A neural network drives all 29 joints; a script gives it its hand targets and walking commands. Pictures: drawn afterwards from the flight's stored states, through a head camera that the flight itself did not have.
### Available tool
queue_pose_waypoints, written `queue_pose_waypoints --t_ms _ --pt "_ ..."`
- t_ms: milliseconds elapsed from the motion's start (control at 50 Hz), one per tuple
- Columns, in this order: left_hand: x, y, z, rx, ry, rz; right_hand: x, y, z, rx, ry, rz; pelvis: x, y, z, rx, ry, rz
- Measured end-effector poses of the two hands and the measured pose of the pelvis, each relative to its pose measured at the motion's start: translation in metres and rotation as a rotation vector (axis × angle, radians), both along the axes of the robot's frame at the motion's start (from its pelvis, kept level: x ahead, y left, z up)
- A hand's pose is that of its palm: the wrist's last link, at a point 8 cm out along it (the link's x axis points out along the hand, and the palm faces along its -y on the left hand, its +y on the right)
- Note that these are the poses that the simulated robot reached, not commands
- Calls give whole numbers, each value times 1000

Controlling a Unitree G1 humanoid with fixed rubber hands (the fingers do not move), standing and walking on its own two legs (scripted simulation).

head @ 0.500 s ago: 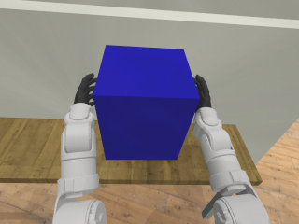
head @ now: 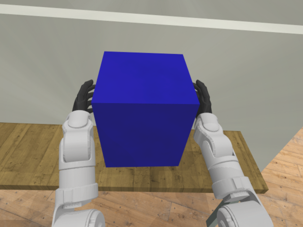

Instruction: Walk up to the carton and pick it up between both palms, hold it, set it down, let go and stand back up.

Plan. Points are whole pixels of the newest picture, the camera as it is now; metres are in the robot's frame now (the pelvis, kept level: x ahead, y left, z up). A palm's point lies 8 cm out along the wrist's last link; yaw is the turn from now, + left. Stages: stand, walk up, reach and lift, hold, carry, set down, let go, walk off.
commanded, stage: hold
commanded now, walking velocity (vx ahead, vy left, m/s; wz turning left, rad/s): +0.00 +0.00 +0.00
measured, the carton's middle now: (143, 112) +0.38 +0.00 +0.13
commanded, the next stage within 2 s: none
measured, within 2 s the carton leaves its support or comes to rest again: neither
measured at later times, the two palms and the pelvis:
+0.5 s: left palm (87, 106) +0.36 +0.14 +0.18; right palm (205, 106) +0.35 -0.16 +0.17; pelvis -0.01 -0.01 +0.00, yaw -1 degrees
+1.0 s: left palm (84, 111) +0.34 +0.15 +0.17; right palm (203, 113) +0.33 -0.15 +0.16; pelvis -0.01 +0.01 +0.00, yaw -1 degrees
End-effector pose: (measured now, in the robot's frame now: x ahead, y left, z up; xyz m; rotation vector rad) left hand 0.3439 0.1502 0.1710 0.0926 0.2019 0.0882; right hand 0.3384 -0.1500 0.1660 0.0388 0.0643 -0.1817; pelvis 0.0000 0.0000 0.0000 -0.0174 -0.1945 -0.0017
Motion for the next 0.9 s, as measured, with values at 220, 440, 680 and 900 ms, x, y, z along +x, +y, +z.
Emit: queue_pose_waypoints --t_ms 220,440,680,900 --pt "-3 -20 -4 -8 24 -25 -13 -20 -8 -14 21 -29 -16 -5 1 9 19 -19" --pt "10 -19 4 -36 30 -16 3 -18 5 -46 23 -20 -16 -13 1 19 48 -24" --pt "9 5 6 -23 -20 -6 10 6 13 -33 -20 3 3 -5 0 3 10 13" --pt "-2 3 -4 -4 5 -17 -5 4 -5 -9 6 -10 -1 8 0 -1 6 -5"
